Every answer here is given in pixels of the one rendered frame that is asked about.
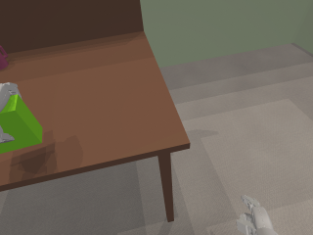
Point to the right robot hand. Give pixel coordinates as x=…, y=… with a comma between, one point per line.
x=259, y=217

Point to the sponge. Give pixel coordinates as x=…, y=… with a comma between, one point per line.
x=18, y=121

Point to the left robot hand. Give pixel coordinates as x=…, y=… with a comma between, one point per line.
x=7, y=90

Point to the table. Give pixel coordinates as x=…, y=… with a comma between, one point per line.
x=86, y=71

